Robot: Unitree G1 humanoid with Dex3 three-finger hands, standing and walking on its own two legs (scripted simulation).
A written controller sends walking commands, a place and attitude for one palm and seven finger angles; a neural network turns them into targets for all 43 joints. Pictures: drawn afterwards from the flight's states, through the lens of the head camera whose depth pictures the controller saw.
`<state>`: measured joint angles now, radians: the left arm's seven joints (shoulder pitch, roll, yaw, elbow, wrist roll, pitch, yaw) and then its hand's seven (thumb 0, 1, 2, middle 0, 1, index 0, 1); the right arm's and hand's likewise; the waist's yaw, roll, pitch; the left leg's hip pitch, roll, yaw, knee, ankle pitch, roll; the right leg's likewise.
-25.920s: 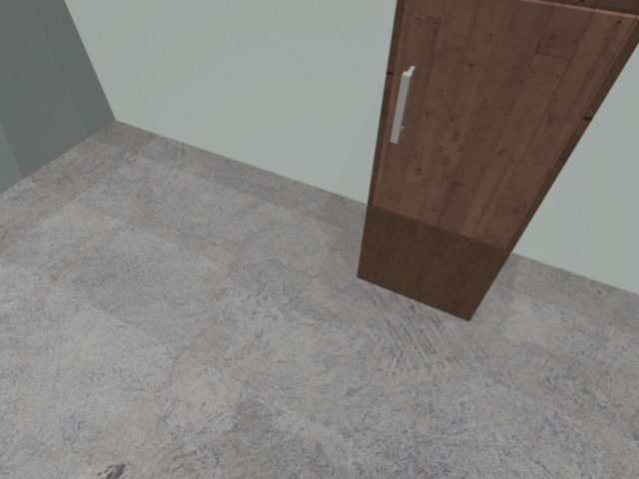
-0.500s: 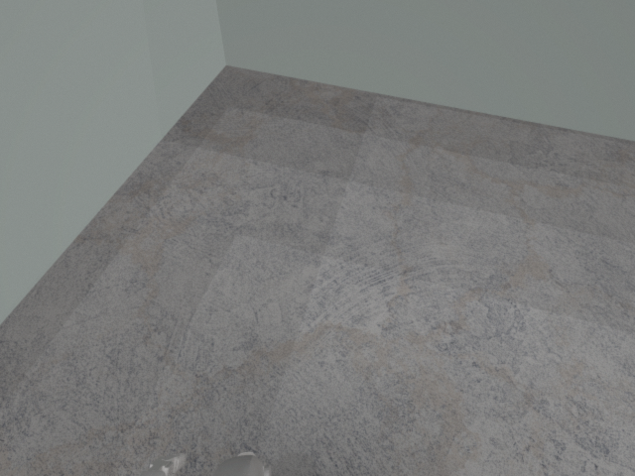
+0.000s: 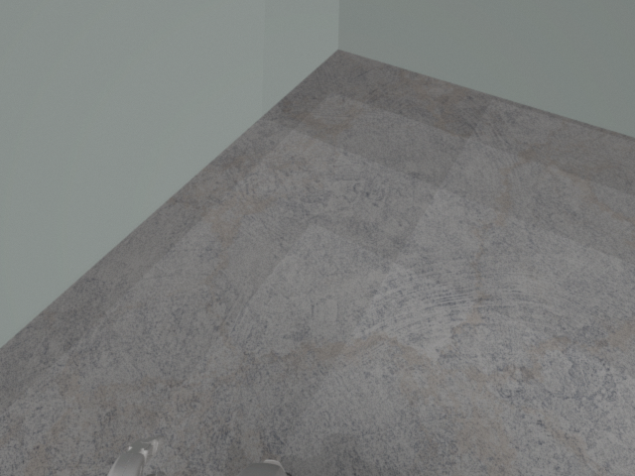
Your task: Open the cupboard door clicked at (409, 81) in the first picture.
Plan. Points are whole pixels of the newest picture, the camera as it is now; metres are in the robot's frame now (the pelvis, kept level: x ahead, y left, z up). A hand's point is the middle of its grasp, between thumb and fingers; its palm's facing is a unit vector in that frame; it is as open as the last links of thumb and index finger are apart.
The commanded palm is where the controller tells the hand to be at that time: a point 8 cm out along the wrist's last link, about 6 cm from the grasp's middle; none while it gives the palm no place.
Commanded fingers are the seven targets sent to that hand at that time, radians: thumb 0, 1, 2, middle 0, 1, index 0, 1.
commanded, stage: turn to face it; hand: left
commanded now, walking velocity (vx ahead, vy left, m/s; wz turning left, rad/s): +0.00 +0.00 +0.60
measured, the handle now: out of the picture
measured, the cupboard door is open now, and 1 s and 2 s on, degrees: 46 46 46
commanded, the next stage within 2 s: none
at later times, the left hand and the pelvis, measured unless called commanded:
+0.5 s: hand out of the picture -0.03 +0.22 -0.18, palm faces +0.38 -0.89 -0.25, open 7.4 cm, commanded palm none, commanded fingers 0.00 0.90 0.90 -0.20 -0.30 -0.20 -0.30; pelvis +0.01 +0.00 +0.00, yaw +21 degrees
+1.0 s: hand out of the picture +0.02 +0.15 -0.14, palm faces +0.59 -0.76 -0.26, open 7.4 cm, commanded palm none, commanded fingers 0.00 0.90 0.90 -0.20 -0.30 -0.20 -0.30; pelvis +0.06 -0.06 +0.02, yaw +39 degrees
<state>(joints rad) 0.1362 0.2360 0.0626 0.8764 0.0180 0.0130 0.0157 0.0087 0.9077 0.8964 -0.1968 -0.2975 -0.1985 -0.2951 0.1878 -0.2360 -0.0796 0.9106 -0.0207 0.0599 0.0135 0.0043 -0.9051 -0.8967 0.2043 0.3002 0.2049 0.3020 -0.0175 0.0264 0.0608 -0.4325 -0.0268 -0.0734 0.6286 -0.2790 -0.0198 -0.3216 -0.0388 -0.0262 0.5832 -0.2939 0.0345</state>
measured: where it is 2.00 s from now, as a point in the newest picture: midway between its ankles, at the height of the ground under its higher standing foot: outside the picture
